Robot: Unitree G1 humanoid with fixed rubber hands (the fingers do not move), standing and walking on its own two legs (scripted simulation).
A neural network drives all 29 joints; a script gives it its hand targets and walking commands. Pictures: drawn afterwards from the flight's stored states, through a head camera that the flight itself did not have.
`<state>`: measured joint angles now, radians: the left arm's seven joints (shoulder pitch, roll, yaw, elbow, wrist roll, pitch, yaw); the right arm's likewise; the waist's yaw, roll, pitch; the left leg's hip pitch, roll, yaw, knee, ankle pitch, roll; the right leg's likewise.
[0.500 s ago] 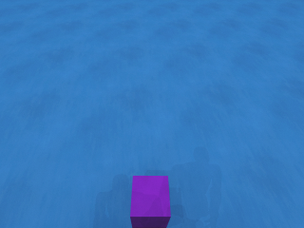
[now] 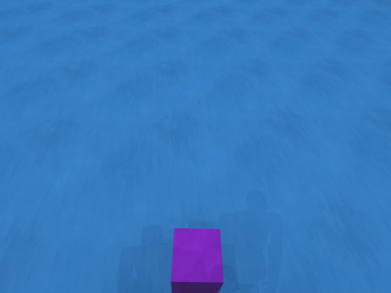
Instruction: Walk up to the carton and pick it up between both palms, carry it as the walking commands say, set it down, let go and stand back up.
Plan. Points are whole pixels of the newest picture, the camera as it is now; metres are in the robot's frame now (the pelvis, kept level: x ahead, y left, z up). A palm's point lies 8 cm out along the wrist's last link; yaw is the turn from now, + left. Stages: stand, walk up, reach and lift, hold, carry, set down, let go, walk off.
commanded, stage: stand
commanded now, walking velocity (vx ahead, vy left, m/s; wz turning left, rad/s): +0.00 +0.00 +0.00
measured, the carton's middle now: (195, 263) +0.40 -0.03 -0.65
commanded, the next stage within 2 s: reach and lift in 1.08 s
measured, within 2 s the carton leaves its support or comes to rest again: neither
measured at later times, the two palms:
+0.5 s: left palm out of the picture -0.02 +0.20 -0.16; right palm out of the picture -0.04 -0.18 -0.14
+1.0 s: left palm out of the picture -0.02 +0.19 -0.16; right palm out of the picture -0.02 -0.18 -0.14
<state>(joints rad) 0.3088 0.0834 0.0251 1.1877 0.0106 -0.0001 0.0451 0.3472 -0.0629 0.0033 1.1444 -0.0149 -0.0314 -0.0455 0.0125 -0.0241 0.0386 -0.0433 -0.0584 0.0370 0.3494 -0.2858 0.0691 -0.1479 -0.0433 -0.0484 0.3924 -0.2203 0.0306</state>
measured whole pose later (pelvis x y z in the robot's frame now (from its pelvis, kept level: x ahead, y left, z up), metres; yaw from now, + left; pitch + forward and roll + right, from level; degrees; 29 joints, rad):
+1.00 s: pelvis +0.03 +0.01 +0.00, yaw +1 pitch +0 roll -1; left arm 0.30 0.08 0.02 1.19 0.01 0.00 0.05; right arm 0.37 -0.07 -0.01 1.14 -0.01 -0.03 -0.05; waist 0.00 -0.01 0.05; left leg -0.02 -0.07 0.02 0.35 -0.32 0.08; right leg -0.13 -0.05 -0.06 0.40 -0.26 0.04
